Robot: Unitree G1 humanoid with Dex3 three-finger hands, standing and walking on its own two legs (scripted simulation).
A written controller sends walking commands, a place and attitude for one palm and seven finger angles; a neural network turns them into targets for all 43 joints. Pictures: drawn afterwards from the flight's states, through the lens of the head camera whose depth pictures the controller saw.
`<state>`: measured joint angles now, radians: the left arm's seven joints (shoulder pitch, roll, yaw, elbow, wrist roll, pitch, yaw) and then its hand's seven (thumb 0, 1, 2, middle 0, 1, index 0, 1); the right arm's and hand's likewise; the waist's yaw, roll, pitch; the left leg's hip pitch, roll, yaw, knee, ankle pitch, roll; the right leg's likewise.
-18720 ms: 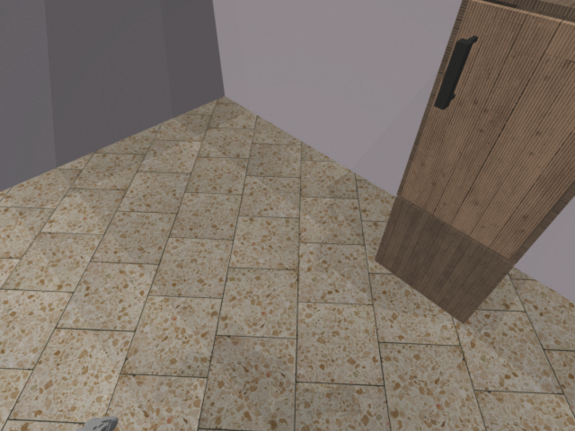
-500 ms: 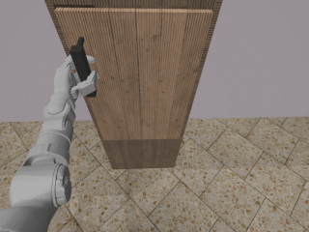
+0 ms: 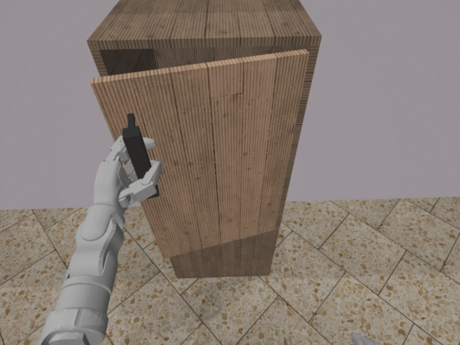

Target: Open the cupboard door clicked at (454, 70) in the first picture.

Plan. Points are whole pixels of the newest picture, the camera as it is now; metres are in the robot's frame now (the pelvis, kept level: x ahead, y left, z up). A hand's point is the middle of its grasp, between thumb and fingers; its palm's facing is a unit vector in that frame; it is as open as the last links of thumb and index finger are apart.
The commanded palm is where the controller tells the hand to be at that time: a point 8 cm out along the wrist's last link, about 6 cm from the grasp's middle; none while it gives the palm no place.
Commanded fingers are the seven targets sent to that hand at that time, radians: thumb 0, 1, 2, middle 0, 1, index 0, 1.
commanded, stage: pull the door open along its arc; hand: left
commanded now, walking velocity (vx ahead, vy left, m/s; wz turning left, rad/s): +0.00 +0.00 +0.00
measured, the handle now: (141, 157) +0.42 +0.17 +0.12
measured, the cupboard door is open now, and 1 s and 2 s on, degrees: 14 44 38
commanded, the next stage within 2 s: open thumb and fingers to let go in 0.94 s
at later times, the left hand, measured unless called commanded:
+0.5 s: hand (177, 203) +0.31 +0.09 +0.12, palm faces +0.50 -0.87 +0.00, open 6.2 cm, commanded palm +0.25 +0.12 +0.12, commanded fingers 0.00 0.90 0.90 -0.40 -1.35 -0.40 -1.35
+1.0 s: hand (216, 245) +0.24 +0.03 +0.13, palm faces +0.30 -0.95 -0.02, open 6.6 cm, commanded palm +0.19 +0.06 +0.12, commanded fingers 0.00 0.90 0.90 -0.40 -1.35 -0.40 -1.35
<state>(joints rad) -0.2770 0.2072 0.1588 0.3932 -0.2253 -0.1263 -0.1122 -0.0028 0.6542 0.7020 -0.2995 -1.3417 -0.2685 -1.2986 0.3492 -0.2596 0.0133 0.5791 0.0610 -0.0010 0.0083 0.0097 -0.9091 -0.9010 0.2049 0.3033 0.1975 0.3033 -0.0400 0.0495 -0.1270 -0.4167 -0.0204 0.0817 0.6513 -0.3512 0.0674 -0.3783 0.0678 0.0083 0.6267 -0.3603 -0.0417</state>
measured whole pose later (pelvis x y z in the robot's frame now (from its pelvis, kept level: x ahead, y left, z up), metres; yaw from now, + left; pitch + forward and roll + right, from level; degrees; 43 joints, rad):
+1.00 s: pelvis +0.00 -0.05 +0.00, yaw +4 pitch -2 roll +0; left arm 0.28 -0.02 -0.33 -0.35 -0.02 0.24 0.50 0.01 0.62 0.69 -0.28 -1.29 -0.32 -1.32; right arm 0.12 -0.19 0.03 0.57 -0.02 0.09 0.06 0.01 -0.91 -0.90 0.20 0.30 0.19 0.30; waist -0.02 0.08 -0.07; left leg -0.25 -0.01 -0.01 0.63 -0.34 0.00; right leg -0.18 0.09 -0.08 0.58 -0.37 -0.11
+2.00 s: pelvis -0.03 -0.02 +0.00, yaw +5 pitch -2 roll -1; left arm 0.02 -0.06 -0.36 -0.12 0.03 0.18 0.56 -0.01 -0.50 0.30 -0.21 -0.45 -0.21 -0.45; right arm 0.09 -0.16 0.04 0.61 -0.02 0.08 0.06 0.01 -0.91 -0.90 0.20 0.30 0.20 0.30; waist 0.01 0.05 -0.02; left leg -0.32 -0.05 -0.01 0.67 -0.31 0.05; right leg -0.25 0.05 -0.09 0.63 -0.35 -0.06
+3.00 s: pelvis -0.01 -0.02 -0.01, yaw +4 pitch +1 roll +0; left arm 0.66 0.15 -0.16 -0.57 -0.12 -0.02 -0.02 -0.01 -0.50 0.30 -0.14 -0.30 -0.15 -0.30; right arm 0.22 -0.22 0.06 0.41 0.02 0.02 0.01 0.01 -0.91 -0.90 0.20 0.30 0.20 0.30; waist 0.03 0.06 -0.07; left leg -0.35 -0.03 0.01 0.71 -0.38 0.05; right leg -0.29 0.06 -0.06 0.68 -0.41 -0.06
